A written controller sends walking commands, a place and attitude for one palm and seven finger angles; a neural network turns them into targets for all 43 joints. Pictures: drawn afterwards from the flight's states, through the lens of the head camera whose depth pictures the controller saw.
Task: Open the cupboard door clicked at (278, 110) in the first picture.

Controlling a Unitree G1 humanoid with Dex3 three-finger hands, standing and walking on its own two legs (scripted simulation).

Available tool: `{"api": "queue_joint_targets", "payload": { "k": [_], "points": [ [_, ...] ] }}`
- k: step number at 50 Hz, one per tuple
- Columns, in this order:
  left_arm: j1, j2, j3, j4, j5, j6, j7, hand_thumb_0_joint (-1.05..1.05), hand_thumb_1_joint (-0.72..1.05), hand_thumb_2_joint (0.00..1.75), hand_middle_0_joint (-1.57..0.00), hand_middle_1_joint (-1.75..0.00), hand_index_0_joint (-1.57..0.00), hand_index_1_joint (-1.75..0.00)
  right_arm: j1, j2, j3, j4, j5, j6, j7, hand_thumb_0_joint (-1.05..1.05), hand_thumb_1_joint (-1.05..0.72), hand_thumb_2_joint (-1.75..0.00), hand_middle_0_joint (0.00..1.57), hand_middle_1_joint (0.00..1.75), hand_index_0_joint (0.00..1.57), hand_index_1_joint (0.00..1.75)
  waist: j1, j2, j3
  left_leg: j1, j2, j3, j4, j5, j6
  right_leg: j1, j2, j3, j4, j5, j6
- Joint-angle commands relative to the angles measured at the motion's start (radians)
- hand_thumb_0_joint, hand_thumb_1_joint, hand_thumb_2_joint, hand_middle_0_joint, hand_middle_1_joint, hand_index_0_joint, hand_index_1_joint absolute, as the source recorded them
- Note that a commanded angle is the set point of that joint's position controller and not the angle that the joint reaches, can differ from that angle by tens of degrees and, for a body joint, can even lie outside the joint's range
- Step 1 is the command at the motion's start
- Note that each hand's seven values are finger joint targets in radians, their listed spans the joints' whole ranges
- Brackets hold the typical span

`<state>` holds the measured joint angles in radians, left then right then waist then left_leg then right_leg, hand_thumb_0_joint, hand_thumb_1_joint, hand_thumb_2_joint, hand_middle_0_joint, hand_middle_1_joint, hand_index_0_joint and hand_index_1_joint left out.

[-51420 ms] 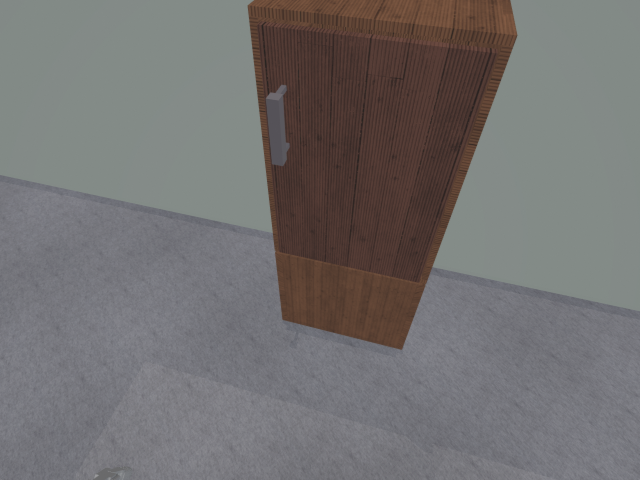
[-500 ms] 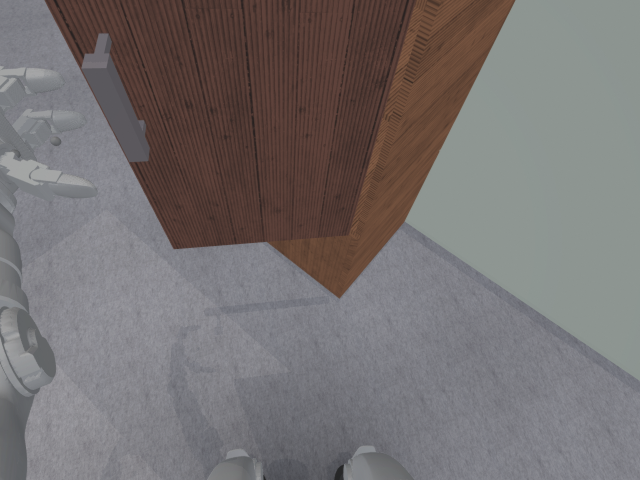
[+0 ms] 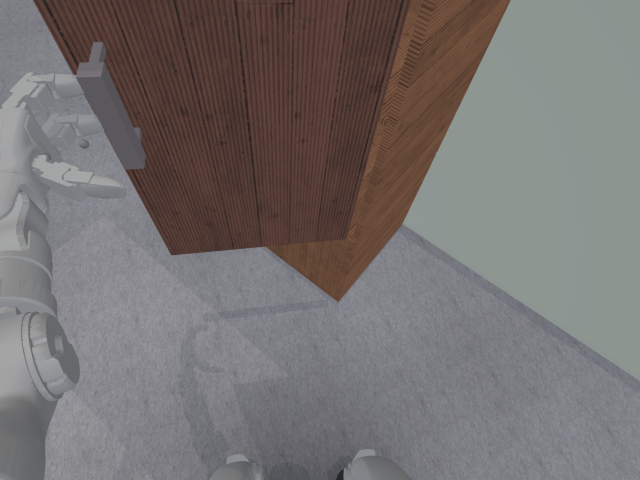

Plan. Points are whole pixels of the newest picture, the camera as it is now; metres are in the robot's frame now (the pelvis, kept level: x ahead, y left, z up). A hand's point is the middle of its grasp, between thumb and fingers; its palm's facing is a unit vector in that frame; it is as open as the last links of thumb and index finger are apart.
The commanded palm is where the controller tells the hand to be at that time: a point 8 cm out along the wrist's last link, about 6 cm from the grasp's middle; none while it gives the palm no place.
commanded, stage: slide the fingers in behind the handle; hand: left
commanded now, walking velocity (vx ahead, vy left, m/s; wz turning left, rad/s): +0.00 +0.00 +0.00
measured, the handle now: (117, 109) +0.55 +0.22 +0.11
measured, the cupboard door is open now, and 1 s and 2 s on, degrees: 47 47 48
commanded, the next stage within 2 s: close the thumb around the handle in 1.02 s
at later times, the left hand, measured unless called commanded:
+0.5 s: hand (111, 151) +0.48 +0.22 +0.11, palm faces +0.07 -1.00 +0.01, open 14.0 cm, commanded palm +0.46 +0.25 +0.11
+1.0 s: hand (127, 146) +0.48 +0.20 +0.11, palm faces +0.08 -1.00 +0.00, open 14.0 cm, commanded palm +0.46 +0.25 +0.11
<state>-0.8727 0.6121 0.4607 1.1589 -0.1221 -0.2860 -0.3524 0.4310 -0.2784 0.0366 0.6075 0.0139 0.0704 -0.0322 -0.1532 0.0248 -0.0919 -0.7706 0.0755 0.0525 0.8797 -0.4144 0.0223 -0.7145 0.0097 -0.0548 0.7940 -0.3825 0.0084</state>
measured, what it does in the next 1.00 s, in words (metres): stands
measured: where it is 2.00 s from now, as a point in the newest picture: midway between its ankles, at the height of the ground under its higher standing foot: outside the picture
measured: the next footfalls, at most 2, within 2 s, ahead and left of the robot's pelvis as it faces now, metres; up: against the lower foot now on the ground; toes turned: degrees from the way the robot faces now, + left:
none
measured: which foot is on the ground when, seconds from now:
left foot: down 0.00-1.00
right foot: down 0.00-1.00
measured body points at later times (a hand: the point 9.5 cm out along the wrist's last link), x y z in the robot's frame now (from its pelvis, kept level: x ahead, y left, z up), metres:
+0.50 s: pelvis +0.00 +0.00 +0.00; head +0.09 +0.01 +0.44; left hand +0.47 +0.27 +0.11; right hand +0.02 -0.27 -0.11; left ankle +0.00 +0.10 -0.70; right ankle -0.01 -0.13 -0.70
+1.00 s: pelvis -0.01 -0.01 +0.00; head +0.08 +0.00 +0.44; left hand +0.47 +0.25 +0.11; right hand -0.01 -0.27 -0.11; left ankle +0.00 +0.10 -0.70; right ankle -0.01 -0.13 -0.70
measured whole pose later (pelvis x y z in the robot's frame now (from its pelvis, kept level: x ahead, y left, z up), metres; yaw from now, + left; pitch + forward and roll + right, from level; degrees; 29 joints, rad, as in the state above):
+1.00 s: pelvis -0.01 -0.01 +0.00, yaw +0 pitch +16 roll -2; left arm -0.89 0.50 0.42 1.17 -0.09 -0.33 -0.22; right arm 0.42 -0.27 0.03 0.63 0.01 0.05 -0.02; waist -0.15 0.03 -0.08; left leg -0.74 0.07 0.05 0.87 -0.40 0.01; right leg -0.70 0.01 -0.05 0.81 -0.38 0.00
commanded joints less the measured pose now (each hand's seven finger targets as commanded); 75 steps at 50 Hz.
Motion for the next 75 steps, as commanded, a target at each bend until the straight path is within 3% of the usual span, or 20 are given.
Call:
{"api": "queue_joint_targets", "payload": {
  "k": [1, 3, 6, 10, 14, 18, 20, 22, 24, 27, 32, 36, 39, 46, 52, 56, 59, 60, 72, 75],
  "points": [
    [-0.42, 0.245, 0.009, -0.202, -0.025, -0.066, 0.011, 0.0, -0.5, 0.3, -0.3, -1.2, -0.3, -1.2, 0.132, -0.184, -0.067, -0.051, -0.005, -0.017, -0.013, 0.0, -0.9, -0.9, 0.2, 0.3, 0.2, 0.3, -0.007, 0.098, -0.38, 0.345, -0.039, -0.073, -0.082, 0.424, 0.011, 0.111, 0.049, 0.011, -0.068, 0.367, -0.019],
    [-0.424, 0.264, 0.024, -0.196, -0.021, -0.064, 0.017, 0.0, -0.5, 0.3, -0.3, -1.2, -0.3, -1.2, 0.134, -0.186, -0.067, -0.05, -0.006, -0.018, -0.014, 0.0, -0.9, -0.9, 0.2, 0.3, 0.2, 0.3, -0.003, 0.071, -0.378, 0.319, -0.042, -0.074, -0.087, 0.395, 0.014, 0.132, 0.046, 0.014, -0.069, 0.359, -0.019],
    [-0.445, 0.218, -0.004, -0.264, -0.015, -0.091, 0.031, 0.0, -0.5, 0.3, -0.3, -1.2, -0.3, -1.2, 0.129, -0.174, -0.072, -0.045, -0.008, -0.025, -0.01, 0.0, -0.9, -0.9, 0.2, 0.3, 0.2, 0.3, 0.006, 0.169, -0.44, 0.423, -0.038, -0.088, -0.075, 0.477, 0.001, 0.091, 0.048, 0.009, -0.057, 0.366, -0.026],
    [-0.442, 0.157, -0.024, -0.283, -0.035, -0.103, 0.044, 0.0, -0.5, 0.3, -0.3, -1.2, -0.3, -1.2, 0.127, -0.171, -0.078, -0.034, -0.011, -0.031, -0.003, 0.0, -0.9, -0.9, 0.2, 0.3, 0.2, 0.3, -0.002, 0.128, -0.464, 0.449, -0.033, -0.092, -0.067, 0.51, 0.0, 0.095, 0.051, 0.005, -0.056, 0.386, -0.022],
    [-0.416, 0.189, 0.001, -0.202, -0.024, -0.07, 0.061, 0.0, -0.5, 0.3, -0.3, -1.2, -0.3, -1.2, 0.121, -0.178, -0.073, -0.035, -0.008, -0.028, -0.006, 0.0, -0.9, -0.9, 0.2, 0.3, 0.2, 0.3, 0.004, 0.055, -0.379, 0.339, -0.044, -0.08, -0.085, 0.406, 0.01, 0.129, 0.045, 0.007, -0.063, 0.354, -0.023],
    [-0.428, 0.192, -0.006, -0.253, 0.004, -0.085, 0.092, 0.0, -0.5, 0.3, -0.3, -1.2, -0.3, -1.2, 0.109, -0.167, -0.071, -0.048, -0.011, -0.033, 0.0, 0.0, -0.9, -0.9, 0.2, 0.3, 0.2, 0.3, 0.017, 0.12, -0.408, 0.366, -0.045, -0.078, -0.084, 0.424, 0.005, 0.123, 0.042, 0.012, -0.056, 0.359, -0.025],
    [-0.444, 0.183, -0.005, -0.288, -0.003, -0.108, 0.103, 0.0, -0.5, 0.3, -0.3, -1.2, -0.3, -1.2, 0.11, -0.165, -0.073, -0.049, -0.012, -0.035, 0.002, 0.0, -0.9, -0.9, 0.2, 0.3, 0.2, 0.3, 0.013, 0.102, -0.446, 0.387, -0.043, -0.082, -0.079, 0.451, 0.004, 0.138, 0.045, 0.013, -0.05, 0.382, -0.023],
    [-0.451, 0.124, -0.043, -0.269, -0.014, -0.111, 0.101, 0.0, -0.5, 0.3, -0.3, -1.2, -0.3, -1.2, 0.102, -0.163, -0.072, -0.046, -0.009, -0.039, 0.005, 0.0, -0.9, -0.9, 0.2, 0.3, 0.2, 0.3, 0.0, 0.085, -0.418, 0.373, -0.044, -0.079, -0.08, 0.412, 0.004, 0.127, 0.046, 0.012, -0.057, 0.361, -0.022],
    [-0.46, 0.141, -0.028, -0.226, -0.018, -0.107, 0.101, 0.0, -0.5, 0.3, -0.3, -1.2, -0.3, -1.2, 0.109, -0.17, -0.071, -0.038, -0.009, -0.041, 0.001, 0.0, -0.9, -0.9, 0.2, 0.3, 0.2, 0.3, -0.009, 0.05, -0.38, 0.337, -0.047, -0.077, -0.085, 0.367, 0.009, 0.132, 0.046, 0.014, -0.064, 0.339, -0.022],
    [-0.515, 0.104, -0.073, -0.255, 0.0, -0.109, 0.104, 0.0, -0.5, 0.3, -0.3, -1.2, -0.3, -1.2, 0.107, -0.165, -0.073, -0.03, -0.009, -0.048, 0.001, 0.0, -0.9, -0.9, 0.2, 0.3, 0.2, 0.3, -0.015, 0.124, -0.412, 0.379, -0.048, -0.085, -0.085, 0.369, 0.004, 0.094, 0.042, 0.014, -0.062, 0.318, -0.024],
    [-0.513, 0.071, -0.086, -0.232, -0.006, -0.106, 0.12, 0.0, -0.5, 0.3, -0.3, -1.2, -0.3, -1.2, 0.112, -0.164, -0.074, -0.017, -0.013, -0.053, 0.004, 0.0, -0.9, -0.9, 0.2, 0.3, 0.2, 0.3, -0.019, 0.107, -0.41, 0.384, -0.044, -0.092, -0.086, 0.371, 0.001, 0.08, 0.044, 0.008, -0.06, 0.306, -0.024],
    [-0.471, 0.163, -0.008, -0.214, 0.002, -0.1, 0.134, 0.0, -0.5, 0.3, -0.3, -1.2, -0.3, -1.2, 0.119, -0.171, -0.074, -0.026, -0.013, -0.05, 0.002, 0.0, -0.9, -0.9, 0.2, 0.3, 0.2, 0.3, 0.007, 0.054, -0.43, 0.334, -0.05, -0.08, -0.09, 0.375, 0.007, 0.15, 0.04, 0.017, -0.058, 0.346, -0.021],
    [-0.444, 0.165, -0.005, -0.235, 0.013, -0.112, 0.143, 0.0, -0.5, 0.3, -0.3, -1.2, -0.3, -1.2, 0.118, -0.163, -0.072, -0.039, -0.015, -0.049, 0.005, 0.0, -0.9, -0.9, 0.2, 0.3, 0.2, 0.3, 0.021, 0.07, -0.431, 0.331, -0.054, -0.073, -0.087, 0.392, 0.009, 0.165, 0.041, 0.019, -0.053, 0.368, -0.023],
    [-0.47, 0.174, -0.012, -0.208, 0.014, -0.115, 0.14, 0.0, -0.5, 0.3, -0.3, -1.2, -0.3, -1.2, 0.109, -0.166, -0.071, -0.037, -0.007, -0.046, -0.003, 0.0, -0.9, -0.9, 0.2, 0.3, 0.2, 0.3, 0.0, 0.05, -0.375, 0.281, -0.055, -0.06, -0.102, 0.303, 0.013, 0.171, 0.038, 0.032, -0.074, 0.325, -0.018],
    [-0.464, 0.183, -0.01, -0.203, 0.011, -0.111, 0.12, 0.0, -0.5, 0.3, -0.3, -1.2, -0.3, -1.2, 0.117, -0.168, -0.072, -0.034, -0.008, -0.051, -0.008, 0.0, -0.9, -0.9, 0.2, 0.3, 0.2, 0.3, 0.001, 0.059, -0.407, 0.29, -0.056, -0.059, -0.094, 0.314, 0.014, 0.174, 0.037, 0.036, -0.074, 0.337, -0.016],
    [-0.491, 0.125, -0.059, -0.198, -0.005, -0.111, 0.101, 0.0, -0.5, 0.3, -0.3, -1.2, -0.3, -1.2, 0.115, -0.168, -0.07, -0.025, -0.007, -0.054, -0.008, 0.0, -0.9, -0.9, 0.2, 0.3, 0.2, 0.3, -0.021, 0.069, -0.387, 0.314, -0.052, -0.064, -0.09, 0.315, 0.014, 0.133, 0.039, 0.031, -0.078, 0.324, -0.016],
    [-0.5, 0.129, -0.052, -0.21, -0.012, -0.11, 0.096, 0.0, -0.33, 0.37, -0.31, -1.22, -0.31, -1.22, 0.12, -0.172, -0.074, -0.024, -0.007, -0.056, -0.011, 0.0, -0.9, -0.9, 0.2, 0.3, 0.2, 0.3, -0.019, 0.069, -0.403, 0.326, -0.053, -0.07, -0.089, 0.32, 0.014, 0.132, 0.04, 0.029, -0.074, 0.319, -0.02],
    [-0.517, 0.118, -0.066, -0.222, -0.01, -0.113, 0.095, 0.0, -0.28, 0.4, -0.32, -1.22, -0.32, -1.22, 0.116, -0.169, -0.073, -0.022, -0.008, -0.058, -0.009, 0.0, -0.9, -0.9, 0.2, 0.3, 0.2, 0.3, -0.015, 0.115, -0.415, 0.346, -0.053, -0.074, -0.091, 0.329, 0.009, 0.116, 0.038, 0.026, -0.071, 0.314, -0.021],
    [-0.432, 0.134, -0.025, -0.236, 0.004, -0.106, 0.145, 0.0, 0.4, 0.68, -0.36, -1.3, -0.36, -1.3, 0.112, -0.166, -0.076, -0.035, -0.013, -0.049, 0.006, 0.0, -0.9, -0.9, 0.2, 0.3, 0.2, 0.3, 0.015, 0.055, -0.412, 0.331, -0.052, -0.07, -0.092, 0.394, 0.007, 0.162, 0.042, 0.018, -0.058, 0.375, -0.02],
    [-0.437, 0.124, -0.037, -0.268, 0.011, -0.117, 0.148, 0.0, 0.56, 0.76, -0.38, -1.31, -0.38, -1.31, 0.105, -0.161, -0.076, -0.039, -0.011, -0.045, 0.006, 0.0, -0.9, -0.9, 0.2, 0.3, 0.2, 0.3, 0.016, 0.099, -0.426, 0.367, -0.05, -0.074, -0.09, 0.42, 0.003, 0.143, 0.041, 0.016, -0.053, 0.376, -0.024]
  ]
}}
